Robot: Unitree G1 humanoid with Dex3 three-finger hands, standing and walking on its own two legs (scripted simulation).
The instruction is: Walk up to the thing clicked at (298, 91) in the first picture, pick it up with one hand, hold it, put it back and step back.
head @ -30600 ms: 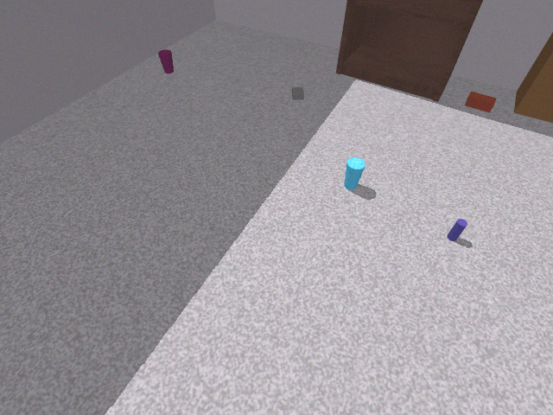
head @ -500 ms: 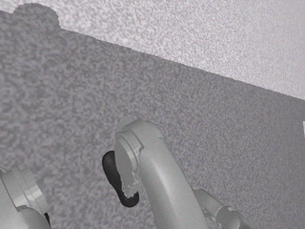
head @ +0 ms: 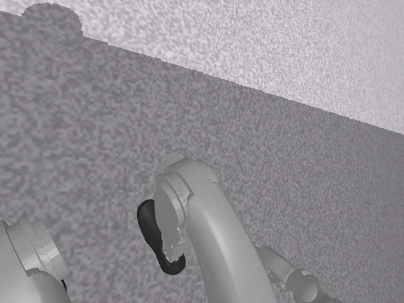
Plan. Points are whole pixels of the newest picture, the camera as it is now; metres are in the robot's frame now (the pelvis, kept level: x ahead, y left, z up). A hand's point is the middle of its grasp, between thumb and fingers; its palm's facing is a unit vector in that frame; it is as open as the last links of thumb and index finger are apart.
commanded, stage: close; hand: left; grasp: from above
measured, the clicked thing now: out of the picture +0.44 +0.40 -0.29
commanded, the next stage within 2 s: settle in 0.56 s
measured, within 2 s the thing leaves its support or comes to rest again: leaves its support in 0.94 s
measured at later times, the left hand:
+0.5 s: hand out of the picture +0.43 +0.38 -0.26, palm faces -0.41 -0.19 -0.89, open 10.4 cm
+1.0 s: hand out of the picture +0.43 +0.38 -0.24, palm faces -0.40 -0.19 -0.90, open 10.4 cm
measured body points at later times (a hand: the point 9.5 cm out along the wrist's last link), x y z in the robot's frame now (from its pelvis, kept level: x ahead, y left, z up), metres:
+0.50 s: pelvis +0.00 +0.00 +0.00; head +0.28 +0.16 +0.31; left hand +0.45 +0.38 -0.21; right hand +0.09 -0.25 -0.05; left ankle +0.07 +0.13 -0.27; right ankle +0.12 -0.12 -0.27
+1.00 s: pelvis +0.00 +0.00 +0.00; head +0.27 +0.16 +0.32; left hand +0.45 +0.39 -0.19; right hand +0.10 -0.25 -0.05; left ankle +0.07 +0.13 -0.27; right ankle +0.12 -0.12 -0.27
